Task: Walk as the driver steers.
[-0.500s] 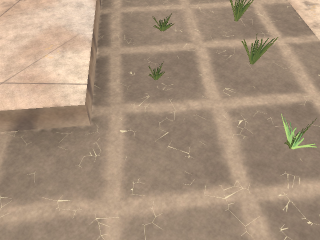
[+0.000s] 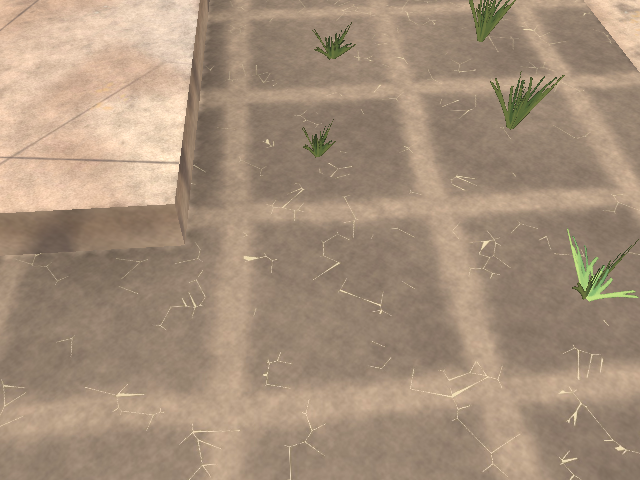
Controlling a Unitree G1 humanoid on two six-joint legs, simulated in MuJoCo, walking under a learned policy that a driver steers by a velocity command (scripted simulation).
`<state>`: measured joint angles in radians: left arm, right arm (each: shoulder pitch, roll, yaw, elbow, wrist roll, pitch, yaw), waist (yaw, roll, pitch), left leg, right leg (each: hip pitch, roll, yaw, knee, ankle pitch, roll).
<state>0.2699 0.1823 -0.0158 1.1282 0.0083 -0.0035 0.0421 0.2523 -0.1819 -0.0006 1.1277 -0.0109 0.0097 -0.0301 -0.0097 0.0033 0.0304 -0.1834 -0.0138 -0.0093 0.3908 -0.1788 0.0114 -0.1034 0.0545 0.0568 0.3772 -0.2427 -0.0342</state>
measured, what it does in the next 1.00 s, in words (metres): stands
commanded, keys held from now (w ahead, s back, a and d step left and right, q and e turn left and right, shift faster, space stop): no key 1.00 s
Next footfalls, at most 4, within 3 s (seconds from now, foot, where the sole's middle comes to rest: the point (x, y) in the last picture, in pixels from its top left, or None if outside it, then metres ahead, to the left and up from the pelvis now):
1.74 right None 0.45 -0.02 -0.78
2.30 left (269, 394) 0.72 0.14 -0.78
2.82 right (275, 267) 1.10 0.15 -0.78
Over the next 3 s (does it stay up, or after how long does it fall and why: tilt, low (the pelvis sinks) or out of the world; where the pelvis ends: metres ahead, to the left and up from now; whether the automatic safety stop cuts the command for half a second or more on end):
stays up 0.98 0.17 0.00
